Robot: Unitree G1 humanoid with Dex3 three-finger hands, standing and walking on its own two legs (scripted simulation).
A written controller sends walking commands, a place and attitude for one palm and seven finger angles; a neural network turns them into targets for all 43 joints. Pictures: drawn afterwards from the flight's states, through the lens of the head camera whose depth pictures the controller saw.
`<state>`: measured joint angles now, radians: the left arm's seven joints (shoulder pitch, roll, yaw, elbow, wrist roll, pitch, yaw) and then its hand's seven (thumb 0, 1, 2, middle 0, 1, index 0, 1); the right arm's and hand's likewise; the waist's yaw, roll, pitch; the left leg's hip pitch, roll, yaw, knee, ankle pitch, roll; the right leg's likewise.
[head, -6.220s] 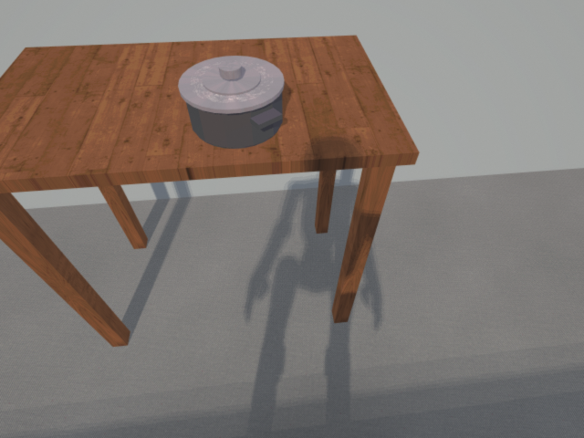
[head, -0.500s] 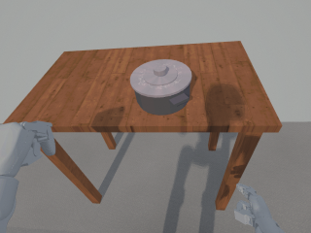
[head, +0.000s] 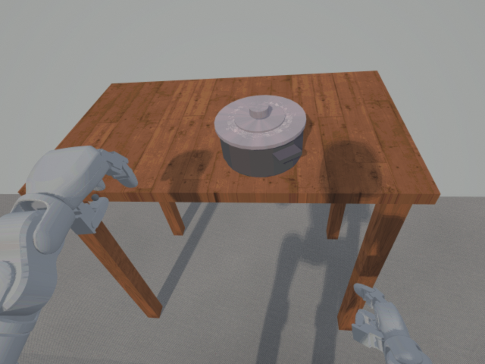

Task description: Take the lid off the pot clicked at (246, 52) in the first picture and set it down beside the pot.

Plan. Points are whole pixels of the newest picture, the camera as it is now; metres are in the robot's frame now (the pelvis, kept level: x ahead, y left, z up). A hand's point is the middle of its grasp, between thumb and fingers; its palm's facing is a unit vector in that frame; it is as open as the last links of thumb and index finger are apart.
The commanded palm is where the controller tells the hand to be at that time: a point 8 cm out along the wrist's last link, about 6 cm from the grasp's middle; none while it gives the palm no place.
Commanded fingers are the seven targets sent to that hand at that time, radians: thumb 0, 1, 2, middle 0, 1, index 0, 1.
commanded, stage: reach forward and open the fingers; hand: left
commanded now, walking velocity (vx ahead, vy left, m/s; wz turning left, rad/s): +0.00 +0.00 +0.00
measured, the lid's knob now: (259, 109) +0.56 +0.05 +0.15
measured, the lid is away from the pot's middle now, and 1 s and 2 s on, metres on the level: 0.00 0.00 0.00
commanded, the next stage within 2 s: move the open hand above the knob in 0.50 s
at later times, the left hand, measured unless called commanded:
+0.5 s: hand (100, 159) +0.32 +0.25 +0.22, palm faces +0.04 -0.05 -1.00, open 9.6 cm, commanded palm +0.27 +0.25 +0.28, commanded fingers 0.00 -0.37 1.74 -0.91 -0.08 -0.91 -0.08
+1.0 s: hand (143, 125) +0.38 +0.20 +0.23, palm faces +0.02 -0.01 -1.00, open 9.6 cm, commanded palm +0.34 +0.19 +0.28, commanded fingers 0.00 -0.37 1.74 -0.91 -0.08 -0.91 -0.08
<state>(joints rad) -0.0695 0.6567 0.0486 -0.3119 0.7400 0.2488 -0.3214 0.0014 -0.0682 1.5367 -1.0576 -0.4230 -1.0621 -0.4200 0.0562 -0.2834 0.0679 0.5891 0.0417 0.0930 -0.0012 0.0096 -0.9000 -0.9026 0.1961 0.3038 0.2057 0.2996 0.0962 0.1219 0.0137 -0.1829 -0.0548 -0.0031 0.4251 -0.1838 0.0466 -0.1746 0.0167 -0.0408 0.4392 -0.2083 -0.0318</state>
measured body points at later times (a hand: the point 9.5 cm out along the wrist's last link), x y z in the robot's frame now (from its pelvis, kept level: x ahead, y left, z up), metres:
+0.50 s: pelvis -0.01 +0.01 +0.00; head -0.02 -0.05 +0.44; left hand +0.31 +0.25 +0.28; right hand +0.20 -0.21 -0.10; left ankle +0.03 +0.09 -0.74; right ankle +0.02 -0.10 -0.74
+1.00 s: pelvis +0.01 +0.00 +0.00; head +0.01 -0.06 +0.45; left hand +0.38 +0.20 +0.29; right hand +0.23 -0.21 -0.10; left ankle +0.03 +0.09 -0.74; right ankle +0.02 -0.10 -0.74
